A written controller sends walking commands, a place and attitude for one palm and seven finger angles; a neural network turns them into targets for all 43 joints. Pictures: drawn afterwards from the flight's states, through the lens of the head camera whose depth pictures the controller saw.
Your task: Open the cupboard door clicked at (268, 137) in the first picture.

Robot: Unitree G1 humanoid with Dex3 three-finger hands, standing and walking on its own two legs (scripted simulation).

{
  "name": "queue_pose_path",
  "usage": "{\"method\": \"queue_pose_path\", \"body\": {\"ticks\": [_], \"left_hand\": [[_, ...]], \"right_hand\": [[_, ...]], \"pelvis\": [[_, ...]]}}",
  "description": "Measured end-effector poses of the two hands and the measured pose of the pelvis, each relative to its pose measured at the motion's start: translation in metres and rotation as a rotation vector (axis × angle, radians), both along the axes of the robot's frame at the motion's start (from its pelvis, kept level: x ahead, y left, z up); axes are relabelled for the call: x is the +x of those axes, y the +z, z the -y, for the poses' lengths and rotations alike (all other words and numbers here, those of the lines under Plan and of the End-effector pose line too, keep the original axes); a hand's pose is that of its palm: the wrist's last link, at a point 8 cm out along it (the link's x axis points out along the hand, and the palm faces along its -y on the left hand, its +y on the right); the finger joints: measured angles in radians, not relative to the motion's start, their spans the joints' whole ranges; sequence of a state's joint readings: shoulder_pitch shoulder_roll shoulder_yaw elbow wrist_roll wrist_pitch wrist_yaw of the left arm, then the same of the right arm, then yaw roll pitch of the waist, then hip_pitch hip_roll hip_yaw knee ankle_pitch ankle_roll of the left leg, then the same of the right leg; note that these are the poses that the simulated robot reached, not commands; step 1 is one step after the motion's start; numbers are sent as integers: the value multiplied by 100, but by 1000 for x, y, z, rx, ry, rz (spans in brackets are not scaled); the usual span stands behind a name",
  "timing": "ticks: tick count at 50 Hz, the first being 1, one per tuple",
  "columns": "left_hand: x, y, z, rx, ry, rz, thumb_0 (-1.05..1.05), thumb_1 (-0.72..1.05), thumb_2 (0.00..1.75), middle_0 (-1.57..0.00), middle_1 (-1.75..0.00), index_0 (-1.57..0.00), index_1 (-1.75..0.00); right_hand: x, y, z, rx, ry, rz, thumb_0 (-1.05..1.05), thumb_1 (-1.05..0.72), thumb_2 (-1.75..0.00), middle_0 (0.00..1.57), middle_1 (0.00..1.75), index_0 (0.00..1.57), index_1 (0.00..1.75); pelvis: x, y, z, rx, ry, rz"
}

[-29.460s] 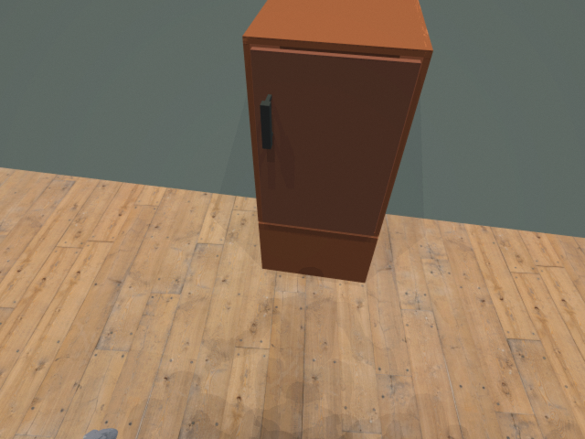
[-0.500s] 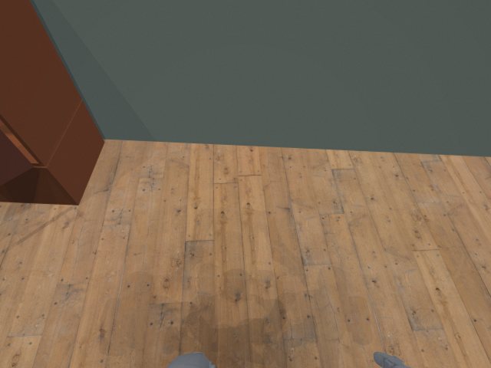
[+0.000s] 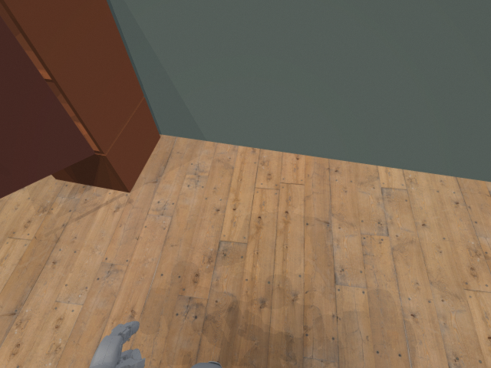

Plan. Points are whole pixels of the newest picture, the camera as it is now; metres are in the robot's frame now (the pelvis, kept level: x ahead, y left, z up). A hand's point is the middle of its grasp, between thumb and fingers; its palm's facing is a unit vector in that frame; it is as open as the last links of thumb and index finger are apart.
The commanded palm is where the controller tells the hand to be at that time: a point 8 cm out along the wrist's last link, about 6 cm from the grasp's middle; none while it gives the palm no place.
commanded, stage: turn to face it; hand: left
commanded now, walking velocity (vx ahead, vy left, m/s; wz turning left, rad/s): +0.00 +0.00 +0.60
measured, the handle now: out of the picture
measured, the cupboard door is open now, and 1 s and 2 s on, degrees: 48 48 48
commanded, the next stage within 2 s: take the last steps up to it in 1.00 s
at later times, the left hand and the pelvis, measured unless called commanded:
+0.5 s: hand out of the picture -0.07 +0.20 -0.18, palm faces +0.41 -0.88 -0.25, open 7.4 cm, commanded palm none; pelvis -0.01 +0.00 -0.01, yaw +21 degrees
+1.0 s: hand out of the picture +0.01 +0.19 -0.15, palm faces +0.48 -0.84 -0.25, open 7.4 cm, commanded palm none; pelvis +0.01 -0.03 +0.00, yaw +29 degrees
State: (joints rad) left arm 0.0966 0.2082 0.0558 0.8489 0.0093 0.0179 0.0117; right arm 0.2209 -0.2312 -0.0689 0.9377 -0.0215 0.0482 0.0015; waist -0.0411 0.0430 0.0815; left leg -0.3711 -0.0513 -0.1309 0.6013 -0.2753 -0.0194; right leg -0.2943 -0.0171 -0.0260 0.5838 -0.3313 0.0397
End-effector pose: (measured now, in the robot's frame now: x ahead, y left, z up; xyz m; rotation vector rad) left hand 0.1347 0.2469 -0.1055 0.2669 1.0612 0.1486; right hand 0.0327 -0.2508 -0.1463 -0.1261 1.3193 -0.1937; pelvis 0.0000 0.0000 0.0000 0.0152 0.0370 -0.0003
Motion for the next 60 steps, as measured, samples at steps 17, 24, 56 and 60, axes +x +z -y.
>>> {"method": "queue_pose_path", "body": {"ticks": [17,24,56,60], "left_hand": [[-145,-4,26,-43,350,-138,0,91,90,-20,-30,-21,-30],[-221,-34,8,-91,497,-250,1,91,90,-20,-30,-20,-30],[-175,-2,55,-69,626,-111,0,91,90,-20,-30,-20,-30],[-196,-1,64,-75,684,-130,0,93,90,-20,-30,-21,-30]], "right_hand": [[107,20,13,-21,308,46,0,-91,-89,19,30,19,30],[170,28,-50,-31,486,187,0,-91,-89,19,30,19,30],[128,2,-11,6,550,-78,0,-91,-89,20,30,19,30],[143,8,-14,-4,599,-77,0,-91,-89,20,30,19,30]], "pelvis": [[-1,13,26,33,269,38],[-5,-3,3,7,356,33],[19,12,39,31,569,25],[23,15,42,35,607,28]]}}
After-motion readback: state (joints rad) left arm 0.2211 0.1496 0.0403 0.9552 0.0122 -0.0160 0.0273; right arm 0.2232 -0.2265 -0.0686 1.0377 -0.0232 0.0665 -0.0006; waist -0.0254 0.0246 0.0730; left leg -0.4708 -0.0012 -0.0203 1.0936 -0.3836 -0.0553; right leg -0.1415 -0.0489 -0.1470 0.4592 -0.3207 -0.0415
